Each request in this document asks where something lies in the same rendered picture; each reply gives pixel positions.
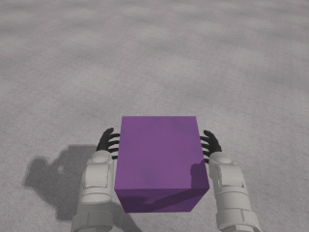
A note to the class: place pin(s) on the robot left forearm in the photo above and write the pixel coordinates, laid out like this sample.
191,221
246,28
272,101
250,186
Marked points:
95,195

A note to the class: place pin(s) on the robot right hand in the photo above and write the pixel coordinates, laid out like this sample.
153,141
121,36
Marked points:
213,145

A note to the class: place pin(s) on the carton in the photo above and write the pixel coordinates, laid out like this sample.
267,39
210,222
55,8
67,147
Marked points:
160,165

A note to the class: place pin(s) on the robot right forearm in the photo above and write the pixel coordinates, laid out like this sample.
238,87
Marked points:
234,212

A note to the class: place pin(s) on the robot left hand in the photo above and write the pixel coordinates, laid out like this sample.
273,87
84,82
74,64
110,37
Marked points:
104,144

